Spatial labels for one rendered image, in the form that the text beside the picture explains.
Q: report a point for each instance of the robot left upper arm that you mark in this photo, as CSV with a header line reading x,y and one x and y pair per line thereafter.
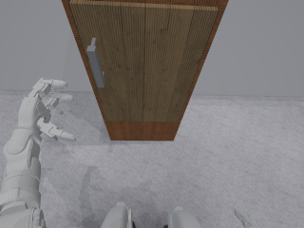
x,y
28,218

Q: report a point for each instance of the right robot thigh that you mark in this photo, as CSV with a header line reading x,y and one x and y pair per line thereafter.
x,y
182,219

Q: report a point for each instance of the left robot hand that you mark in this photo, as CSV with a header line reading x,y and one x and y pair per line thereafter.
x,y
32,109

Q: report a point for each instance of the right robot hand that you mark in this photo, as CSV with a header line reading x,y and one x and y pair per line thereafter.
x,y
246,219

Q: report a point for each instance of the left robot thigh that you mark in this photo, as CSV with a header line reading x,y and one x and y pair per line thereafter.
x,y
119,217

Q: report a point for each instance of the handle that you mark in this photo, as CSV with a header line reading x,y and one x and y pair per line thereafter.
x,y
94,60

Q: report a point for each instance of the cupboard door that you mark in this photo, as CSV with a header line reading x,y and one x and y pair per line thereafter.
x,y
149,53

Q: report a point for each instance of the robot left forearm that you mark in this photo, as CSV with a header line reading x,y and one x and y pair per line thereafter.
x,y
20,185

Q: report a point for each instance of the robot thigh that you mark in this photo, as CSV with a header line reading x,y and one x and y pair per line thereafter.
x,y
119,217
182,219

